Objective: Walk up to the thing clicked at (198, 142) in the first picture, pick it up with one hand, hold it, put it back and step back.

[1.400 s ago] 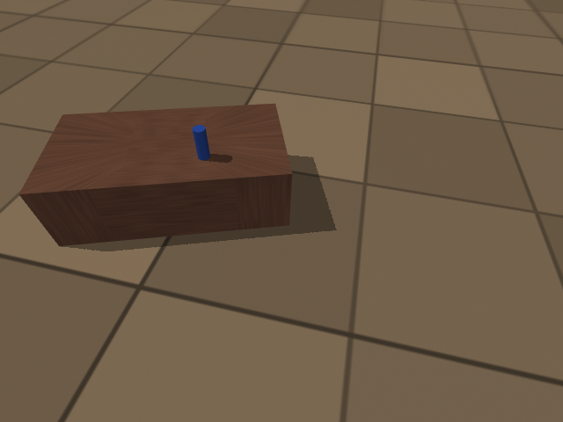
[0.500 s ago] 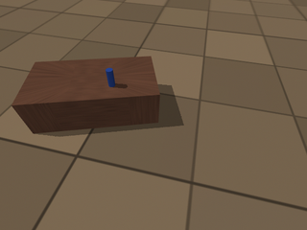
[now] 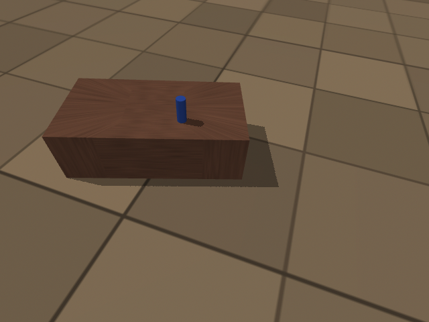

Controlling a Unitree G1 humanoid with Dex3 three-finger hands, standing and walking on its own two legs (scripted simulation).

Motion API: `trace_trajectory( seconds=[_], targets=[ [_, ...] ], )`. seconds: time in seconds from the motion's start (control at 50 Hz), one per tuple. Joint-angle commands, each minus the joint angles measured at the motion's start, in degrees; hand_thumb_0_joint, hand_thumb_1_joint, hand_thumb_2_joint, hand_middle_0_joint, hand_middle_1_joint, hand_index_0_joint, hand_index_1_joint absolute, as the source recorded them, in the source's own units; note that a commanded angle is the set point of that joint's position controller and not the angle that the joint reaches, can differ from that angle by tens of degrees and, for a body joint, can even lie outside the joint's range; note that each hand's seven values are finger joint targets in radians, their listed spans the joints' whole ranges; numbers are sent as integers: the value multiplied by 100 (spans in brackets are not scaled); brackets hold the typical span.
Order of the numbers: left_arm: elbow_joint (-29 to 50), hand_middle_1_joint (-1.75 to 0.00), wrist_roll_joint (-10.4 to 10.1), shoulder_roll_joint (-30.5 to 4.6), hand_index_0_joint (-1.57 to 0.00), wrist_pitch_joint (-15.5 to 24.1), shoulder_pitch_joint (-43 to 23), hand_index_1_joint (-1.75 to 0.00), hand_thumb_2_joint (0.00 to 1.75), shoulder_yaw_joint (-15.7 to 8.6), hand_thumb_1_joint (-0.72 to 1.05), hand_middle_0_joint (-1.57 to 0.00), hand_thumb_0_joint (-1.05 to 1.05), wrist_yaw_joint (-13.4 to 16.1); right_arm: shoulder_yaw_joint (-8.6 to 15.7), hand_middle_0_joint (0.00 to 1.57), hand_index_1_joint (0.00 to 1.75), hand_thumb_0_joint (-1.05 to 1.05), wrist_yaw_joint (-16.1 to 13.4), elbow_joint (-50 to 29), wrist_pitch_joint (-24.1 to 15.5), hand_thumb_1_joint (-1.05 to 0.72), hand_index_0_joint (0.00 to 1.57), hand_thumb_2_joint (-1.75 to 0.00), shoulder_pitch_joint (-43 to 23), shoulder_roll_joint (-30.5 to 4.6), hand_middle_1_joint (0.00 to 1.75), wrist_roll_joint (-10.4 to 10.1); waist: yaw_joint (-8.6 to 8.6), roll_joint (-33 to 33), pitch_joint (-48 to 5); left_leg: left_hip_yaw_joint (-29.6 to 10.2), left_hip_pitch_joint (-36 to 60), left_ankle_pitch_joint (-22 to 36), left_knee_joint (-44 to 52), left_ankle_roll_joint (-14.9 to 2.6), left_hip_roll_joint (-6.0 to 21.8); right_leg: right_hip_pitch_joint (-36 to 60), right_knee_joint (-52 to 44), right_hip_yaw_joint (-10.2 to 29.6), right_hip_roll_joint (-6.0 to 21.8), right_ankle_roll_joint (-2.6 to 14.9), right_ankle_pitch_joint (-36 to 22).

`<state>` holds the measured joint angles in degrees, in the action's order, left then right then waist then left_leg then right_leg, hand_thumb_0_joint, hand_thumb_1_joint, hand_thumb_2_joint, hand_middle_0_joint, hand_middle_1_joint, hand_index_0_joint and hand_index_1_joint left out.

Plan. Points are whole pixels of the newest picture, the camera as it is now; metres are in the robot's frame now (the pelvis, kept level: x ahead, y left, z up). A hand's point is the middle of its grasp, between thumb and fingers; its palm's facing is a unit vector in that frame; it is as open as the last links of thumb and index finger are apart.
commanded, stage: walk up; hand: left
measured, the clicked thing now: (181, 109) +1.20 +0.20 -0.37
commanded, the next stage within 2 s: none
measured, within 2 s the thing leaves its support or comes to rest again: neither
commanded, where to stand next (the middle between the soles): +0.74 +0.01 m, yaw +0 degrees
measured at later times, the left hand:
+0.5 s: hand (101, 243) +0.33 +0.28 -0.14, palm faces -0.07 -0.92 -0.38, open 7.4 cm
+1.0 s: hand (107, 210) +0.44 +0.31 -0.17, palm faces -0.04 -0.94 -0.33, open 7.4 cm
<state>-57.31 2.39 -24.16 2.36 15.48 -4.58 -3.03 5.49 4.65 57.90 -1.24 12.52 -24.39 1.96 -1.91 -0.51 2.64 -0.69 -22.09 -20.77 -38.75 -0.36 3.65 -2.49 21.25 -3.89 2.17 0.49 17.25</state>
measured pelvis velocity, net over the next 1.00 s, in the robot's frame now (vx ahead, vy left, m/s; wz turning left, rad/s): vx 0.41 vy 0.04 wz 0.00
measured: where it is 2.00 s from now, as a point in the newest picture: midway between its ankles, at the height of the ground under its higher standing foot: (212, 228)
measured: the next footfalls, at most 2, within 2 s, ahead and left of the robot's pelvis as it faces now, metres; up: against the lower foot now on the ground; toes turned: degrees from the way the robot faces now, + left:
left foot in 0.04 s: +0.14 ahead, +0.15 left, +0.00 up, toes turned +3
right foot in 0.48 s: +0.36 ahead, -0.11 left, +0.00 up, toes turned -4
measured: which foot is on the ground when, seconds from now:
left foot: up 0.00-0.02, down 0.04-0.50, up 0.52-0.84, down 0.86-1.00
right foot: down 0.00-0.06, up 0.08-0.46, down 0.48-0.88, up 0.90-1.00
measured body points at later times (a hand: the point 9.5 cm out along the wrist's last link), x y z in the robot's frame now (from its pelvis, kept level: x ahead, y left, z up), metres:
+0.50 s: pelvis +0.21 +0.01 -0.02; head +0.22 +0.00 +0.43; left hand +0.33 +0.33 -0.11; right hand +0.20 -0.31 -0.14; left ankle +0.10 +0.15 -0.74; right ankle +0.32 -0.11 -0.74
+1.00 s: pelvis +0.41 +0.04 -0.01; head +0.42 +0.06 +0.43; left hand +0.44 +0.36 -0.15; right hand +0.49 -0.29 -0.09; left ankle +0.46 +0.15 -0.74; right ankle +0.37 -0.10 -0.68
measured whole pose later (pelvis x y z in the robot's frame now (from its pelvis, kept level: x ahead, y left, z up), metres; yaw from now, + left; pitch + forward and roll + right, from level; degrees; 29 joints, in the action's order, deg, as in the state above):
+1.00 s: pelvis +0.41 +0.04 -0.01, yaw +0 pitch -3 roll +0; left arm -51.8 0.2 -25.4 1.5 19.5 -2.4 -2.8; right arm 3.4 2.4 47.4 -6.0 16.7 -23.0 0.4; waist -0.2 3.9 3.8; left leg 5.9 -18.2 -14.0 -34.6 -1.6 2.4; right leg -22.0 61.3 1.3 1.1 2.7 23.8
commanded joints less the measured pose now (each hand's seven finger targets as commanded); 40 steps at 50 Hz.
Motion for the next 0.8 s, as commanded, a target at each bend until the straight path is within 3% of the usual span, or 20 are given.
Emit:
trace_trajectory(
  seconds=[0.0, 0.02, 0.04, 0.06, 0.08, 0.12, 0.18, 0.24, 0.3, 0.38, 0.4, 0.44, 0.46, 0.48, 0.5, 0.54, 0.58, 0.62, 0.68, 0.78],
  targets=[
    [775, -30, -36, -1280, -20, 155, -797, -30, 90, -270, 90, -20, 0, -2, 398, 20, 30, 0, -36, -315, -235, -90, 20, -90, 667, -1010, 30, 38, 658, 180, -94, 670, 2135, 968, 991, -61, -344, -1946, 404, 218, 775, 758, 732],
    [792, -30, -8, -1001, -20, 128, -550, -30, 90, -178, 90, -20, 0, -8, 522, 20, 30, 0, -125, -163, -265, -90, 20, -90, 1367, -1266, 30, 68, 944, -643, -585, 383, 3243, 275, 1004, -225, -344, -2529, 1937, -15, 503, 633, 390],
    [878, -30, -87, -528, -20, 121, -289, -30, 90, -46, 90, -20, 0, -8, 629, 20, 30, 0, -208, -263, -316, -90, 20, -90, 1749, -1794, 30, 141, 1044, -2033, -631, -2180, 3582, -1809, 2174, -778, 1045, -3795, 3959, -200, -381, 335, 1574],
    [932, -30, -101, -951, -20, 116, -459, -30, 90, -111, 90, -20, 0, 63, 630, 20, 30, 0, -201, -590, -364, -90, 20, -90, 1314, -2201, 30, 9, 946, -1413, -585, -4375, 2760, -2899, 3117, -1455, 2033, -3865, 4493, 740, -436, 333, 1734],
    [906, -30, -120, -1358, -20, 136, -687, -30, 90, -124, 90, -20, 0, 95, 580, 20, 30, 0, -215, -678, -358, -90, 20, -90, 927, -2068, 30, -126, 768, -500, -34, -4084, 2054, -2631, 3063, -1566, 2081, -3784, 4654, 1279, -41, 344, 1271],
    [634, -30, -227, -1334, -20, 120, -95, -30, 90, -115, 90, -20, 0, 55, 357, 20, 30, 0, -266, -864, -393, -90, 20, -90, 364, -1587, 30, -95, 302, -380, 265, -2467, 1798, -1393, 2723, -1236, 1523, -3595, 4313, 1192, 291, 255, 480],
    [535, -30, -170, -1296, -20, 90, 94, -30, 90, -145, 90, -20, 0, -40, 275, 20, 30, 0, -273, -917, -458, -90, 20, -90, 452, -1425, 30, -115, 292, -692, 257, -1360, 1366, -183, 2890, -1093, 1161, -2994, 3522, 851, 332, -2, -28],
    [765, -30, -133, -1187, -20, 71, -238, -30, 90, -137, 90, -20, 0, -131, 278, 20, 30, 0, -263, -1026, -487, -90, 20, -90, 541, -1473, 30, -110, 343, -770, 415, -998, 1414, 52, 2996, -1267, 1181, -3027, 2710, 595, 471, -104, -319],
    [993, -30, -117, -1097, -20, 94, -692, -30, 90, -164, 90, -20, 0, -213, 274, 20, 30, 0, -245, -1108, -502, -90, 20, -90, 614, -1482, 30, -144, 396, -612, 493, -712, 1366, 95, 2918, -1189, 1066, -2805, 1904, 445, 491, -1, -737],
    [1036, -30, -137, -939, -20, 156, -800, -30, 90, -197, 90, -20, 0, -200, 268, 20, 30, 0, -272, -1224, -471, -90, 20, -90, 697, -1460, 30, -160, 361, -485, 170, -398, 1240, 1471, 2258, -981, 1018, -1798, 1297, 82, 163, 160, -1015],
    [1030, -30, -137, -914, -20, 159, -732, -30, 90, -207, 90, -20, 0, -188, 268, 20, 30, 0, -283, -1248, -451, -90, 20, -90, 697, -1458, 30, -149, 315, -479, 147, -344, 1212, 1688, 2044, -953, 1003, -1601, 1241, -14, 92, 182, -974],
    [860, -30, -137, -1045, -20, 204, -13, -30, 90, -316, 90, -20, 0, -105, 207, 20, 30, 0, -314, -1330, -417, -90, 20, -90, 677, -1306, 30, -147, -120, 7, -264, -90, 902, 2511, 630, -718, 727, -281, 929, -70, -164, 296, -713],
    [748, -30, -111, -1294, -20, 259, 615, -30, 90, -429, 90, -20, 0, -32, 80, 20, 30, 0, -314, -1354, -418, -90, 20, -90, 929, -1010, 30, -162, -384, 727, -669, 238, 384, 2051, -747, -559, 299, 644, 607, 345, 136, 410, -224],
    [793, -30, -92, -1789, -20, 310, 1081, -30, 90, -566, 90, -20, 0, 48, -60, 20, 30, 0, -313, -1495, -423, -90, 20, -90, 1113, -620, 30, -165, -469, 1940, -920, 482, -848, -253, -2391, -297, -408, 1365, 37, 2633, 1637, 807, 607],
    [882, -30, -194, -1965, -20, 282, 934, -30, 90, -539, 90, -20, 0, 46, 56, 20, 30, 0, -364, -1412, -377, -90, 20, -90, 972, -1129, 30, -170, -459, 1465, -716, 85, -1496, -1054, -2986, -285, -494, 1084, -693, 4179, 2315, 1500, 1226],
    [1075, -30, -291, -1698, -20, 272, 316, -30, 90, -458, 90, -20, 0, 83, 85, 20, 30, 0, -359, -1241, -368, -90, 20, -90, 802, -1292, 30, -225, -233, 623, -128, -426, -1442, -419, -3199, -269, -15, 141, -687, 3143, 2048, 1629, 758],
    [1155, -30, -262, -1414, -20, 294, 94, -30, 90, -355, 90, -20, 0, 100, 61, 20, 30, 0, -286, -1097, -358, -90, 20, -90, 998, -1167, 30, -222, 19, 814, 65, -361, -1041, -109, -2513, -222, 185, -561, -667, 2131, 1570, 1344, 181],
    [1240, -30, -229, -1356, -20, 332, 5, -30, 90, -319, 90, -20, 0, 84, 67, 20, 30, 0, -202, -1005, -320, -90, 20, -90, 1193, -1036, 30, -153, 133, 991, 34, -101, -713, 97, -1879, -91, 194, -845, -547, 1408, 1258, 1281, -587],
    [1394, -30, -167, -1435, -20, 339, -46, -30, 90, -335, 90, -20, 0, 50, 97, 20, 30, 0, -112, -1147, -306, -90, 20, -90, 842, -958, 30, -82, 66, 1024, 124, 221, -416, 227, -712, 45, 209, -1298, -637, 1032, 1208, 1343, 83],
    [1485, -30, -157, -1516, -20, 289, -48, -30, 90, -290, 90, -20, 0, -41, 167, 20, 30, 0, -73, -1259, -422, -90, 20, -90, 468, -907, 30, -76, 100, 616, 14, 603, 536, 1005, 629, -16, -44, -1621, -263, 863, 1136, 1104, 787]
  ],
)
